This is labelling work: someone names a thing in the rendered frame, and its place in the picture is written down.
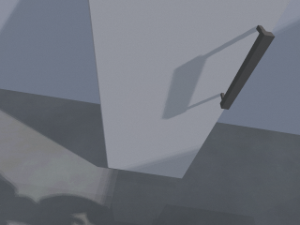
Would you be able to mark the handle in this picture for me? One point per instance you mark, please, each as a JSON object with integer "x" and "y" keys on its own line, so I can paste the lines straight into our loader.
{"x": 254, "y": 56}

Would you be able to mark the fridge door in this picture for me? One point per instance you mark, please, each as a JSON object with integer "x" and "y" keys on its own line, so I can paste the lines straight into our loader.
{"x": 161, "y": 67}

